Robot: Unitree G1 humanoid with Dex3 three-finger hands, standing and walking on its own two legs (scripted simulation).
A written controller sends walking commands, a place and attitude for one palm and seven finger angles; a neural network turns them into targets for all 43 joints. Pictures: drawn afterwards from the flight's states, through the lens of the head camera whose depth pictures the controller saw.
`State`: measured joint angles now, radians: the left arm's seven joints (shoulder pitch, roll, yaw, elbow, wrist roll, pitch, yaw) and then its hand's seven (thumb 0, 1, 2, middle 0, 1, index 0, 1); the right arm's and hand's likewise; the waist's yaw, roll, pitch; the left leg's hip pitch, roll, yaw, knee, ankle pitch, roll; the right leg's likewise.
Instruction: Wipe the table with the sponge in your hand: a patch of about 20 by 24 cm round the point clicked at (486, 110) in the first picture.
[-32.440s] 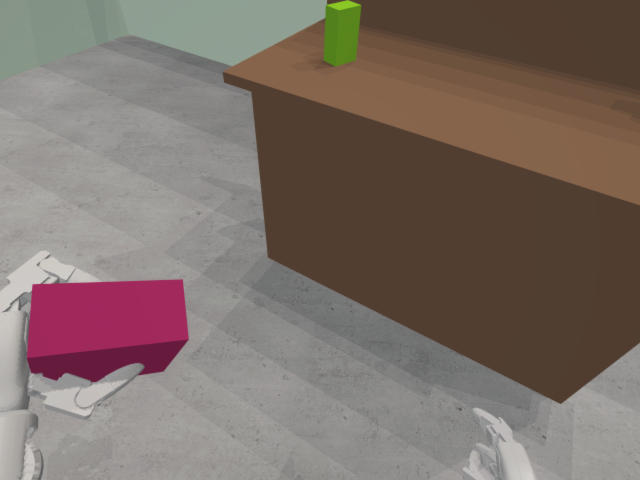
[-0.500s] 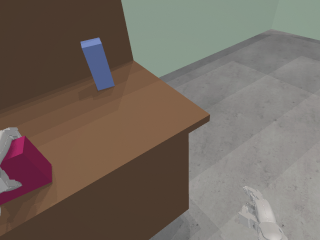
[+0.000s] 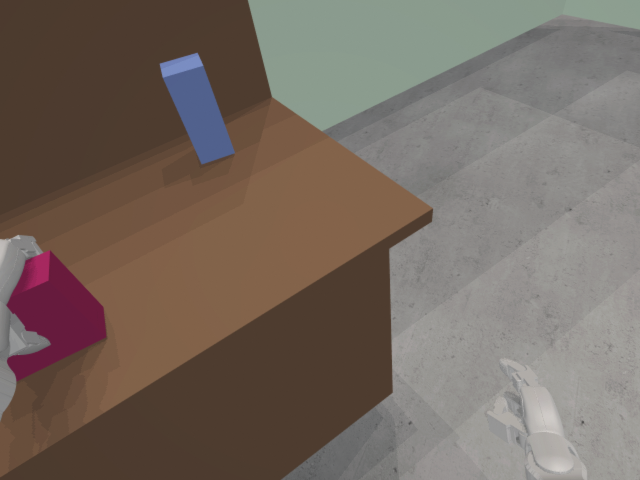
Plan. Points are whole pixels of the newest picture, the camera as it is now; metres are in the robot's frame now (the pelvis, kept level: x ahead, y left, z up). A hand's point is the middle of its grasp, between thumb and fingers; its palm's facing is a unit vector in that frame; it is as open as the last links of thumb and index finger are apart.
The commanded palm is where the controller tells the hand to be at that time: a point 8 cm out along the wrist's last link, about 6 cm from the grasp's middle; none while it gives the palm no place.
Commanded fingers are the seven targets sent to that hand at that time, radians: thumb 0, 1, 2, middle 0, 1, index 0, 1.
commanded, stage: wipe forward along the middle lane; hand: left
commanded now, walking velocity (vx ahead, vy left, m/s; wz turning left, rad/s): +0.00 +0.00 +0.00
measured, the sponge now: (37, 327) +0.24 +0.38 +0.11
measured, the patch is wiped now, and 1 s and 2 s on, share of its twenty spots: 1.00 1.00 1.00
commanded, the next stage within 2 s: slide back across to the first lane in 1.28 s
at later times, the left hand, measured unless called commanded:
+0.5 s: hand (2, 278) +0.29 +0.43 +0.15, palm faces +0.03 -0.03 -1.00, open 10.2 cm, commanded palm +0.26 +0.42 +0.17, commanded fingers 0.00 0.10 1.30 -1.20 -1.60 -1.20 -1.60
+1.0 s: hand (10, 252) +0.33 +0.46 +0.15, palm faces -0.03 -0.02 -1.00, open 10.2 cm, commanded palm +0.31 +0.44 +0.17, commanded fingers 0.00 0.10 1.30 -1.20 -1.60 -1.20 -1.60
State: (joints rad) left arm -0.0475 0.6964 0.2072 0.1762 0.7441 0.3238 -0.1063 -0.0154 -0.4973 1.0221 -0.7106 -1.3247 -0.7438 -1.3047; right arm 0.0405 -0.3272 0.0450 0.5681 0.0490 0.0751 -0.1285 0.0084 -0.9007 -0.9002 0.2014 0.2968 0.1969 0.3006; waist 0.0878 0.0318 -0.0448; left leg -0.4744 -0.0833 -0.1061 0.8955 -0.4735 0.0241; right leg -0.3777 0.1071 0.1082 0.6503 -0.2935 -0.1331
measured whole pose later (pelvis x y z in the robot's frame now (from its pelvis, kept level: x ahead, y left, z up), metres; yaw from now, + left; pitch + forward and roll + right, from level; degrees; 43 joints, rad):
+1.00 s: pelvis +0.00 +0.10 +0.01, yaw +7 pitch +3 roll -1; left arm -0.63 0.51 -0.14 0.64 0.98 0.41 -0.08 0.00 -0.56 1.09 -0.73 -1.31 -0.77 -1.28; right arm 0.15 -0.27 0.06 0.70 0.07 0.06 -0.06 0.01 -0.90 -0.90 0.20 0.30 0.20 0.30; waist 0.07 0.08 -0.10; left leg -0.34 -0.10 -0.10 0.52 -0.21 0.05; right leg -0.28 0.05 0.00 0.49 -0.26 -0.03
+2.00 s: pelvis +0.02 +0.10 +0.01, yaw +6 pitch +3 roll -2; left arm -0.49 0.76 0.15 0.64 0.95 0.15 -0.14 0.00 -0.55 1.09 -0.71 -1.36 -0.74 -1.33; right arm 0.18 -0.31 0.01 0.67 0.07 0.11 -0.08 0.01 -0.90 -0.90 0.20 0.30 0.20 0.30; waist 0.03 0.08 -0.05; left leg -0.32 -0.07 -0.09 0.53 -0.26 0.06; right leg -0.23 0.07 0.01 0.44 -0.26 -0.03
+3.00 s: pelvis +0.03 +0.14 +0.01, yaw +5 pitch +2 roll -2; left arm -0.03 0.59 0.03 -0.13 0.88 0.51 -0.08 0.01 -0.50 1.07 -0.67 -1.38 -0.71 -1.35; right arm 0.03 -0.28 0.07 0.63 0.06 0.08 0.00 0.01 -0.90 -0.90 0.20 0.30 0.20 0.30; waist 0.12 0.12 -0.07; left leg -0.25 -0.11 -0.06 0.47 -0.24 0.10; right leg -0.17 0.03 0.04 0.39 -0.25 0.01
